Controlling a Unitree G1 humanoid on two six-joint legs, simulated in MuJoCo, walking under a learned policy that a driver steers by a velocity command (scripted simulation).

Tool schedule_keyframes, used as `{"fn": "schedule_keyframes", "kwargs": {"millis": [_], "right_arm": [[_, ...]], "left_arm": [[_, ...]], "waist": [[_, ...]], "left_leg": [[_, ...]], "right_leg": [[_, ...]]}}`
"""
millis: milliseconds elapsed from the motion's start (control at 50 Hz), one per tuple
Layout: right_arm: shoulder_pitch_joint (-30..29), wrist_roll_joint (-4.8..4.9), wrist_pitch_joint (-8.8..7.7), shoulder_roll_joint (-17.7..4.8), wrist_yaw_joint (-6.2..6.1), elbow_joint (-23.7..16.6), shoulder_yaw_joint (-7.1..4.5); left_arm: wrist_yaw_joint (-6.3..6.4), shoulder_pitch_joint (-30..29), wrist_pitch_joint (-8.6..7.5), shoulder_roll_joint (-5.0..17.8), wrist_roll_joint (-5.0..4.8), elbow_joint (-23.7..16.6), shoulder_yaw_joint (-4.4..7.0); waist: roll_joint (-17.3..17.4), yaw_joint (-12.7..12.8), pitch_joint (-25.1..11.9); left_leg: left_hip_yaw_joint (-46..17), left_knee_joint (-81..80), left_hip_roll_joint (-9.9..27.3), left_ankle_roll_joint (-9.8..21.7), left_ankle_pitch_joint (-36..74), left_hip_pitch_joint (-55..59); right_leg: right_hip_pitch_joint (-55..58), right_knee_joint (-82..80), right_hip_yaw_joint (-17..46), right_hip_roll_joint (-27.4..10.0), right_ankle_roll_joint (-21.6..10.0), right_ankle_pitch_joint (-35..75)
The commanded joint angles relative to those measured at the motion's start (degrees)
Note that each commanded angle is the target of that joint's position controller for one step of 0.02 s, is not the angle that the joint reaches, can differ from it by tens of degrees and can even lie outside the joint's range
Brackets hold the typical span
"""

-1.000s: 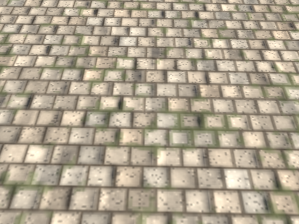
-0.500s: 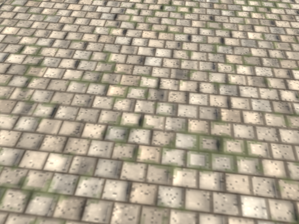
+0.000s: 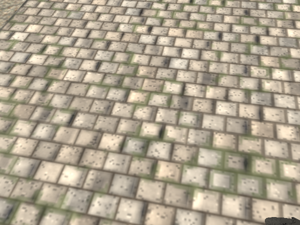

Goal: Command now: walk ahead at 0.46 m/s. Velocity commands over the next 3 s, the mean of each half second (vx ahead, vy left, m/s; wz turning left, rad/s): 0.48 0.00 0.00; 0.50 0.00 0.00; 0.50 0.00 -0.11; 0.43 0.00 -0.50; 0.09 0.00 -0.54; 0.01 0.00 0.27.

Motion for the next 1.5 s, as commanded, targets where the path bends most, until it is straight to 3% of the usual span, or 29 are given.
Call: {"fn": "schedule_keyframes", "kwargs": {"millis": [20,100,140,160,180,200,220,260,340,560,640,680,700,720,740,760,800,880,1000,1120,1180,1220,1240,1260,1280,1300,1340,1400,1500], "right_arm": [[-9.50,0.49,-1.43,-2.25,1.04,-6.49,-0.02],[-6.26,0.23,-1.50,-5.71,1.31,-6.11,-1.38],[9.13,0.18,-0.90,-9.70,0.06,-2.02,-3.54],[19.06,-0.46,-0.26,-14.01,-0.85,-0.21,-4.45],[18.72,-1.03,-0.65,-15.65,-0.01,0.51,-4.32],[16.66,-0.39,-0.75,-9.45,-0.07,0.19,-3.01],[12.73,-0.18,-0.75,-7.86,-0.27,0.29,-2.37],[7.37,-1.04,-0.98,-6.61,-0.04,0.23,-1.97],[6.07,-0.76,-2.47,-5.98,-0.01,2.09,-1.89],[15.57,0.25,-0.45,-10.49,-1.48,8.34,-2.62],[15.00,0.34,1.01,-11.70,-2.08,9.45,-3.08],[14.01,-0.39,1.55,-9.79,-2.35,8.93,-2.13],[19.18,-1.17,0.76,-4.38,-2.17,6.81,-0.24],[21.75,-0.70,-0.45,-2.47,-1.80,7.75,0.50],[16.37,0.88,-1.18,-8.64,-1.35,7.18,-1.03],[11.80,1.46,-1.60,-9.50,-1.23,5.79,-1.27],[9.26,0.02,-1.23,-8.34,-1.56,5.54,-1.44],[11.02,-0.50,0.76,-5.22,-1.94,6.33,-1.00],[-0.60,-0.70,-0.11,-3.17,-1.36,3.22,-0.27],[-9.63,-0.02,-1.16,-3.32,0.51,-0.12,0.02],[-7.27,-0.12,-1.43,-5.05,1.10,0.08,-0.59],[5.07,-0.33,-1.42,-8.66,0.46,3.77,-2.62],[15.21,-0.91,-1.19,-12.30,-0.21,5.95,-3.78],[18.73,-1.07,-0.84,-16.87,-0.29,7.08,-4.84],[18.51,-0.28,-0.77,-10.89,-0.36,6.77,-3.34],[14.47,-0.44,-0.85,-8.76,-0.62,6.25,-2.57],[7.92,-1.12,-1.15,-5.66,-0.66,5.84,-1.73],[5.37,-1.72,-2.42,-4.55,-0.51,6.75,-1.62],[5.69,-1.92,-2.78,-6.89,-1.44,9.06,-2.36]], "left_arm": [[0.47,1.10,-0.34,11.12,-0.61,-1.92,2.78],[0.73,0.66,0.52,12.84,-0.69,-1.21,3.62],[1.11,-0.32,1.29,12.40,-0.11,-1.76,3.32],[1.31,0.97,1.15,8.39,1.72,-3.41,1.85],[0.64,9.33,0.02,1.67,0.27,-3.78,0.04],[0.13,2.46,-1.01,8.92,-1.38,-3.74,1.55],[-0.16,-3.87,-1.58,10.84,-2.50,-5.80,2.25],[0.14,-7.17,-1.91,9.26,-0.92,-6.29,2.16],[0.28,-4.65,0.16,6.31,-0.28,-5.48,1.75],[-1.73,-25.64,-1.55,4.73,-0.41,-12.29,0.80],[-2.51,-22.66,-1.81,7.06,-0.28,-12.50,1.75],[-1.68,-7.50,-1.68,11.46,-0.02,-8.42,4.09],[-1.22,-0.18,-1.47,17.48,1.32,-7.60,5.40],[-1.61,2.15,-1.19,16.11,0.62,-6.61,5.11],[-1.58,-0.46,-1.19,11.48,0.06,-6.99,3.71],[-1.46,-4.67,-1.12,10.11,-0.05,-7.52,3.22],[-1.62,-10.17,-1.26,7.54,0.82,-8.16,2.42],[-1.65,-10.81,-2.57,7.84,0.62,-6.79,2.67],[-0.29,-6.54,-1.77,9.65,0.19,-3.81,3.09],[0.27,-0.95,-0.09,10.86,-0.47,-0.04,3.58],[0.76,-1.86,0.75,11.77,-0.62,0.56,4.04],[1.01,-3.63,1.40,11.44,-0.35,0.25,3.78],[1.19,-3.25,1.31,9.19,0.66,-1.06,2.66],[0.46,4.07,0.05,1.90,0.73,-2.05,0.53],[0.15,1.21,-1.20,6.55,-0.60,-1.03,1.40],[-0.13,-4.00,-1.96,10.02,-2.36,-2.75,2.48],[0.22,-8.79,-1.87,9.14,-1.56,-3.74,2.65],[0.37,-5.03,0.50,6.12,-1.25,-2.39,2.69],[0.33,-10.12,1.35,4.79,-0.78,-4.64,2.66]], "waist": [[-6.62,0.10,5.57],[-8.30,-4.29,1.10],[-8.08,-12.60,-9.58],[0.91,-14.82,-18.86],[15.62,-8.65,-26.67],[8.41,-11.45,-19.91],[5.01,-10.74,-10.72],[-1.29,-6.99,-3.83],[1.10,-3.38,-2.16],[0.01,-10.31,3.01],[1.89,-7.00,0.14],[0.36,0.52,-10.44],[-10.27,0.13,-20.47],[-18.57,-0.24,-25.26],[-12.57,0.80,-17.69],[-9.41,-0.33,-10.35],[-6.09,-3.62,-3.62],[-6.81,-6.40,-2.46],[-5.58,-2.93,0.91],[-5.39,-0.44,3.13],[-6.74,-3.05,0.98],[-6.46,-9.75,-7.16],[-2.17,-13.38,-15.57],[12.51,-9.60,-22.50],[9.31,-12.18,-22.57],[6.21,-12.02,-13.18],[0.48,-8.75,-4.64],[2.44,-5.20,-2.74],[0.61,-5.54,0.52]], "left_leg": [[1.43,-6.41,-2.13,0.84,4.13,1.61],[2.29,-9.05,-4.95,4.90,-2.26,8.78],[3.26,-9.48,-5.85,8.38,-1.72,31.48],[-11.45,-6.61,6.86,11.82,-2.33,49.86],[-41.08,-16.01,18.02,20.65,-19.77,63.04],[-41.26,-21.54,15.80,17.89,-27.28,57.86],[-31.73,-22.75,14.01,15.78,-23.99,49.41],[-21.08,-25.38,9.67,14.87,-9.64,35.45],[-12.79,-30.85,7.36,16.16,-2.77,26.21],[-4.66,-29.73,7.46,12.94,-0.07,34.77],[-5.28,-22.12,9.66,10.65,12.85,41.61],[-1.03,-2.79,4.57,7.60,20.97,35.19],[1.87,19.25,-2.08,3.88,1.24,15.15],[-4.09,30.65,-8.71,2.42,-33.72,1.76],[-7.08,35.52,-5.10,3.14,-32.43,-4.78],[-5.00,34.21,-2.11,3.73,-26.86,-6.34],[-3.75,28.06,1.94,3.13,-18.57,-1.91],[-3.07,22.87,3.28,0.92,-12.52,1.98],[-1.21,1.88,1.94,-0.16,4.34,0.00],[-0.58,-8.38,-0.32,1.91,3.14,-1.45],[0.46,-10.41,-2.12,4.24,-3.16,3.54],[3.35,-12.29,-5.16,7.13,-2.46,22.07],[-5.58,-9.37,3.11,10.53,-0.33,40.06],[-32.97,-13.54,16.42,20.20,-11.55,60.42],[-40.09,-19.59,17.62,20.00,-19.11,60.31],[-31.12,-21.11,16.10,17.17,-18.38,52.79],[-18.91,-24.62,11.90,14.42,-9.88,38.17],[-10.07,-29.67,9.63,13.64,-3.76,29.16],[0.65,-32.56,8.28,12.62,3.26,29.17]], "right_leg": [[-4.75,-4.61,6.72,-14.81,-8.02,18.33],[2.64,4.42,5.64,-16.68,-5.79,41.00],[-3.41,24.16,2.52,-13.01,-3.14,50.48],[-17.01,43.62,0.94,-9.04,-1.49,27.43],[-35.88,60.40,6.58,1.68,1.01,-16.34],[-42.20,64.83,10.63,-1.47,0.50,-15.61],[-44.61,63.81,8.34,-4.18,0.04,-10.09],[-40.79,58.14,6.51,-8.51,0.83,-2.02],[-36.20,52.37,5.89,-11.10,3.15,1.55],[-39.19,20.70,2.69,-7.63,3.21,21.39],[-33.72,17.38,1.55,-5.27,-0.09,12.20],[-10.76,17.10,0.64,-4.71,-3.65,14.01],[12.36,18.25,21.66,-19.26,-11.03,11.64],[19.93,8.68,42.50,-24.92,-15.90,1.17],[15.19,6.45,38.35,-23.26,-13.16,-5.44],[7.11,5.20,30.51,-21.42,-11.24,-3.15],[-6.02,1.72,20.81,-17.01,-9.87,7.13],[-12.67,-3.17,12.86,-14.75,-11.07,16.99],[-10.39,-5.03,5.51,-12.06,-8.76,19.42],[-0.55,-1.74,6.20,-16.12,-8.35,20.95],[3.48,3.51,6.34,-17.38,-6.86,31.75],[0.55,18.22,3.17,-13.58,-4.54,45.85],[-10.73,34.15,1.32,-10.66,-2.67,33.13],[-35.24,55.07,0.92,0.52,1.56,-4.75],[-42.72,62.55,9.08,-0.13,1.18,-17.09],[-46.49,63.81,9.33,-2.99,0.41,-13.22],[-43.43,57.62,7.25,-7.79,0.79,-4.55],[-36.48,53.74,7.76,-9.98,1.94,0.02],[-41.64,42.27,8.16,-9.84,3.49,13.07]]}}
